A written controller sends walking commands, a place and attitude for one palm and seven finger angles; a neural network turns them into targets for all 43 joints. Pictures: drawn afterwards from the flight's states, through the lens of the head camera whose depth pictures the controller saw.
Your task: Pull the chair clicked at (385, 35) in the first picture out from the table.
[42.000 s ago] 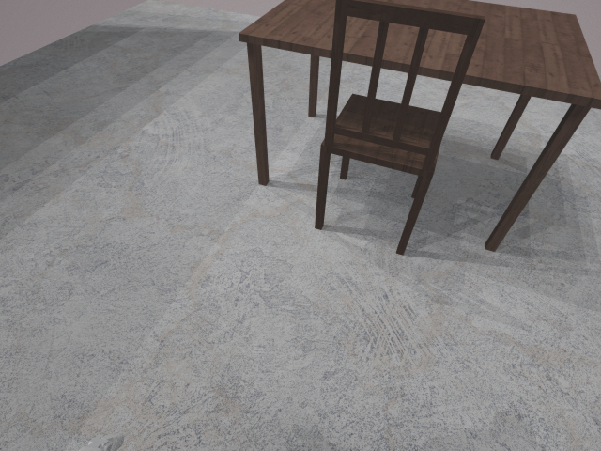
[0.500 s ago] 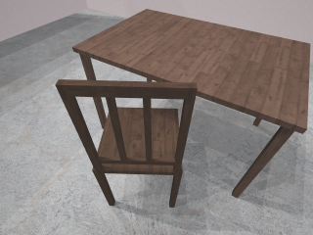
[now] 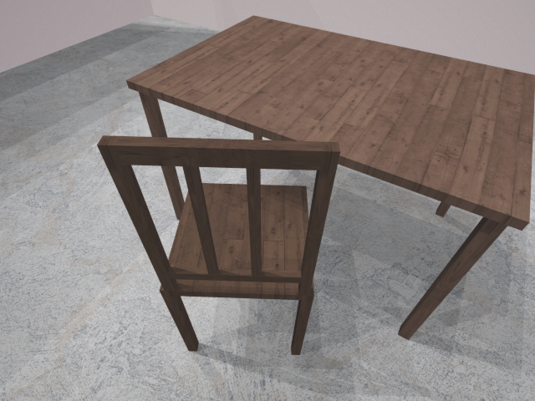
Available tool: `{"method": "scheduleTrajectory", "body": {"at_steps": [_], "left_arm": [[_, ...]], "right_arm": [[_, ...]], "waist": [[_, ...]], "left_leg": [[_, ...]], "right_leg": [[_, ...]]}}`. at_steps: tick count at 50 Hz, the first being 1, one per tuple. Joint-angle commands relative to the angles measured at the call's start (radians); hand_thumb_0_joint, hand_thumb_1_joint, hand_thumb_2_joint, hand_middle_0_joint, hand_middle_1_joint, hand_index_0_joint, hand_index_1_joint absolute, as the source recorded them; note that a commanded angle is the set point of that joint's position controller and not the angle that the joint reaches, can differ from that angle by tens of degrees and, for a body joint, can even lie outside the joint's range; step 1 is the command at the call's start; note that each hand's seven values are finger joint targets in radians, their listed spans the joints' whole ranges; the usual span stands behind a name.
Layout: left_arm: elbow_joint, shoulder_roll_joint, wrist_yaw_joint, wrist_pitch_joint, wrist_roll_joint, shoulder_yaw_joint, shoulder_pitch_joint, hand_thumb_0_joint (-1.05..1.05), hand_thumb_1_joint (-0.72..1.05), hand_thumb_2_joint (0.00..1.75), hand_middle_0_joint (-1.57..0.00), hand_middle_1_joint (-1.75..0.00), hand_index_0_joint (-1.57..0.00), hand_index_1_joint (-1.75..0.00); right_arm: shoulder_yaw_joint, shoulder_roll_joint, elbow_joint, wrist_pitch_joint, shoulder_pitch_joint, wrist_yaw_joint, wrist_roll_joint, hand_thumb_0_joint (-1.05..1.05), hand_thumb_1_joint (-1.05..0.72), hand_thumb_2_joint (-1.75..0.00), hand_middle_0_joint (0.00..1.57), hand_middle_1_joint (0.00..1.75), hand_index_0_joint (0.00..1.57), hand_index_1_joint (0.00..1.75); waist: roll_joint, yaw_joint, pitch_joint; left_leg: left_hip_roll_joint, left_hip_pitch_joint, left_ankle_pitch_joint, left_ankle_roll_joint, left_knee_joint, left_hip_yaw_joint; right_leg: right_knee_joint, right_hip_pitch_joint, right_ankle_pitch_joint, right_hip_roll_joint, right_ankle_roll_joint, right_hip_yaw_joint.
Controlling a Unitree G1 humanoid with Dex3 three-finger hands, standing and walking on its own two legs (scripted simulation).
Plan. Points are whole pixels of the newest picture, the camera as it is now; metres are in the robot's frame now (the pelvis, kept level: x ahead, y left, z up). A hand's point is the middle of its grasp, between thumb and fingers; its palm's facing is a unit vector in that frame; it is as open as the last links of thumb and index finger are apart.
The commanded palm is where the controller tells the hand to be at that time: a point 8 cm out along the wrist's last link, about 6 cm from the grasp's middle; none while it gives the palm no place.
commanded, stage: shuffle to correct the standing spot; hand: left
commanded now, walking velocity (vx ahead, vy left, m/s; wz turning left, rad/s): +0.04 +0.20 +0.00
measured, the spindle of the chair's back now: (203, 227) +0.45 +0.17 -0.05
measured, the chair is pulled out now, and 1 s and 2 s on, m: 0.21 0.21 0.21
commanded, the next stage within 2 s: come to a stop and stand still in 0.22 s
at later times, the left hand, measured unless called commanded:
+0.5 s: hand out of the picture +0.03 +0.26 -0.18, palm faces +0.05 -0.97 -0.24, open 7.4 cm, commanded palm none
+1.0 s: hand out of the picture +0.05 +0.21 -0.17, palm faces +0.01 -0.97 -0.26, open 7.3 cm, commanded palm none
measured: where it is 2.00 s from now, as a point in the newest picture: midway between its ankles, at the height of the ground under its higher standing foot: outside the picture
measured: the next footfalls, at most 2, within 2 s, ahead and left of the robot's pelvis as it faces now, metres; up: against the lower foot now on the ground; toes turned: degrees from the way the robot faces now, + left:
right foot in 0.70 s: +0.08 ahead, -0.07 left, +0.00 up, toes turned +0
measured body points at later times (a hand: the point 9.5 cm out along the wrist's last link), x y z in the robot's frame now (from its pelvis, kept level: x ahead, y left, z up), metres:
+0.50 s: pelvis +0.01 +0.07 -0.01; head +0.02 +0.07 +0.44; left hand +0.02 +0.31 -0.16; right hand +0.01 -0.15 -0.16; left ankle -0.01 +0.12 -0.74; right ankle -0.01 -0.07 -0.70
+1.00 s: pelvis +0.04 +0.03 -0.01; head +0.04 -0.01 +0.44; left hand +0.05 +0.26 -0.15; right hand +0.05 -0.20 -0.18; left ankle -0.01 +0.12 -0.74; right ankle +0.04 -0.07 -0.74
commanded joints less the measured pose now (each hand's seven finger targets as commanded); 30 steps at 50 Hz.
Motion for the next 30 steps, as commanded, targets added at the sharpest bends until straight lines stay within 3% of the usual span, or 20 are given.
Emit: {"method": "scheduleTrajectory", "body": {"at_steps": [1, 4, 7, 10, 12, 13, 14, 15, 16, 17, 20, 21, 23, 25, 30], "left_arm": [[-0.022, 0.147, 0.018, -0.006, 0.003, 0.035, 0.106, 0.00, 0.90, 0.90, -0.20, -0.30, -0.20, -0.30], [-0.033, 0.171, 0.022, 0.000, 0.005, 0.052, 0.107, 0.00, 0.90, 0.90, -0.20, -0.30, -0.20, -0.30], [-0.051, 0.185, 0.026, 0.005, 0.010, 0.066, 0.092, 0.00, 0.90, 0.90, -0.20, -0.30, -0.20, -0.30], [-0.071, 0.185, 0.028, 0.012, 0.012, 0.073, 0.062, 0.00, 0.90, 0.90, -0.20, -0.30, -0.20, -0.30], [-0.090, 0.178, 0.028, 0.017, 0.014, 0.074, 0.037, 0.00, 0.90, 0.90, -0.20, -0.30, -0.20, -0.30], [-0.100, 0.164, 0.027, 0.021, 0.015, 0.071, 0.032, 0.00, 0.90, 0.90, -0.20, -0.30, -0.20, -0.30], [-0.108, 0.144, 0.026, 0.025, 0.017, 0.066, 0.033, 0.00, 0.90, 0.90, -0.20, -0.30, -0.20, -0.30], [-0.123, 0.128, 0.027, 0.030, 0.018, 0.058, 0.004, 0.00, 0.90, 0.90, -0.20, -0.30, -0.20, -0.30], [-0.135, 0.128, 0.031, 0.040, 0.020, 0.057, -0.025, 0.00, 0.90, 0.90, -0.20, -0.30, -0.20, -0.30], [-0.137, 0.125, 0.031, 0.045, 0.020, 0.055, -0.034, 0.00, 0.90, 0.90, -0.20, -0.30, -0.20, -0.30], [-0.129, 0.097, 0.016, 0.038, 0.018, 0.042, -0.035, 0.00, 0.90, 0.90, -0.20, -0.30, -0.20, -0.30], [-0.129, 0.092, 0.012, 0.039, 0.016, 0.040, -0.038, 0.00, 0.90, 0.90, -0.20, -0.30, -0.20, -0.30], [-0.127, 0.095, 0.009, 0.044, 0.012, 0.037, -0.041, 0.00, 0.90, 0.90, -0.20, -0.30, -0.20, -0.30], [-0.132, 0.101, 0.006, 0.048, 0.010, 0.038, -0.054, 0.00, 0.90, 0.90, -0.20, -0.30, -0.20, -0.30], [-0.143, 0.106, 0.004, 0.048, 0.007, 0.041, -0.090, 0.00, 0.90, 0.90, -0.20, -0.30, -0.20, -0.30]], "right_arm": [[-0.017, -0.091, -0.043, 0.007, 0.048, 0.002, -0.001, 0.00, -0.90, -0.90, 0.20, 0.30, 0.20, 0.30], [-0.025, -0.092, -0.070, 0.018, 0.036, 0.006, -0.004, 0.00, -0.90, -0.90, 0.20, 0.30, 0.20, 0.30], [-0.032, -0.100, -0.094, 0.026, 0.020, 0.011, -0.005, 0.00, -0.90, -0.90, 0.20, 0.30, 0.20, 0.30], [-0.038, -0.098, -0.105, 0.027, 0.029, 0.015, -0.004, 0.00, -0.90, -0.90, 0.20, 0.30, 0.20, 0.30], [-0.038, -0.111, -0.106, 0.020, 0.071, 0.017, -0.008, 0.00, -0.90, -0.90, 0.20, 0.30, 0.20, 0.30], [-0.039, -0.132, -0.104, 0.015, 0.088, 0.015, -0.008, 0.00, -0.90, -0.90, 0.20, 0.30, 0.20, 0.30], [-0.044, -0.162, -0.108, 0.013, 0.108, 0.011, -0.011, 0.00, -0.90, -0.90, 0.20, 0.30, 0.20, 0.30], [-0.044, -0.172, -0.112, 0.015, 0.133, 0.008, -0.009, 0.00, -0.90, -0.90, 0.20, 0.30, 0.20, 0.30], [-0.041, -0.168, -0.119, 0.019, 0.140, 0.005, -0.011, 0.00, -0.90, -0.90, 0.20, 0.30, 0.20, 0.30], [-0.032, -0.155, -0.125, 0.017, 0.128, 0.000, -0.011, 0.00, -0.90, -0.90, 0.20, 0.30, 0.20, 0.30], [-0.020, -0.138, -0.131, -0.010, 0.093, -0.007, -0.010, 0.00, -0.90, -0.90, 0.20, 0.30, 0.20, 0.30], [-0.019, -0.142, -0.127, -0.016, 0.083, -0.009, -0.010, 0.00, -0.90, -0.90, 0.20, 0.30, 0.20, 0.30], [-0.017, -0.142, -0.116, -0.023, 0.070, -0.013, -0.007, 0.00, -0.90, -0.90, 0.20, 0.30, 0.20, 0.30], [-0.016, -0.132, -0.101, -0.026, 0.053, -0.014, -0.006, 0.00, -0.90, -0.90, 0.20, 0.30, 0.20, 0.30], [-0.024, -0.125, -0.071, -0.021, 0.057, -0.011, -0.011, 0.00, -0.90, -0.90, 0.20, 0.30, 0.20, 0.30]], "waist": [[-0.031, 0.012, 0.108], [-0.110, 0.020, 0.110], [-0.125, 0.022, 0.134], [-0.110, 0.008, 0.137], [-0.054, -0.014, 0.109], [0.027, -0.019, 0.080], [0.123, -0.022, 0.051], [0.190, -0.033, 0.059], [0.189, -0.045, 0.077], [0.134, -0.039, 0.079], [-0.017, -0.019, 0.050], [-0.025, -0.017, 0.043], [-0.007, -0.015, 0.035], [0.039, -0.013, 0.071], [0.045, -0.020, 0.098]], "left_leg": [[0.038, -0.090, 0.039, 0.014, 0.008, -0.036], [0.013, -0.152, -0.048, 0.002, 0.073, -0.010], [0.019, -0.174, -0.084, 0.000, 0.091, -0.017], [0.018, -0.094, -0.047, 0.005, 0.040, -0.004], [0.034, -0.010, 0.007, 0.020, -0.016, -0.019], [0.074, 0.041, 0.091, 0.045, -0.041, -0.066], [0.143, 0.097, 0.211, 0.092, -0.043, -0.160], [0.203, 0.128, 0.314, 0.150, -0.087, -0.225], [0.233, 0.120, 0.368, 0.196, -0.123, -0.268], [0.243, 0.101, 0.402, 0.218, -0.123, -0.283], [0.247, 0.098, 0.492, 0.222, -0.115, -0.260], [0.237, 0.097, 0.505, 0.214, -0.123, -0.247], [0.227, 0.101, 0.521, 0.194, -0.131, -0.221], [0.221, 0.046, 0.447, 0.187, -0.144, -0.204], [0.219, -0.010, 0.368, 0.166, -0.129, -0.205]], "right_leg": [[-0.117, -0.037, 0.170, -0.213, -0.045, 0.203], [-0.141, -0.011, 0.141, -0.283, -0.083, 0.270], [-0.135, -0.042, 0.117, -0.329, -0.116, 0.313], [-0.093, -0.121, 0.122, -0.304, -0.097, 0.262], [-0.013, -0.169, 0.118, -0.247, -0.069, 0.194], [0.064, -0.187, 0.115, -0.193, -0.043, 0.127], [0.159, -0.241, 0.020, -0.131, -0.012, 0.047], [0.270, -0.312, -0.188, -0.085, 0.016, -0.004], [0.424, -0.371, -0.301, -0.076, 0.027, 0.002], [0.521, -0.391, -0.301, -0.086, 0.026, 0.039], [0.568, -0.385, -0.206, -0.105, 0.039, 0.078], [0.545, -0.371, -0.179, -0.107, 0.049, 0.081], [0.494, -0.338, -0.139, -0.104, 0.060, 0.082], [0.440, -0.296, -0.135, -0.101, 0.059, 0.083], [0.260, -0.200, -0.113, -0.088, 0.047, 0.075]]}}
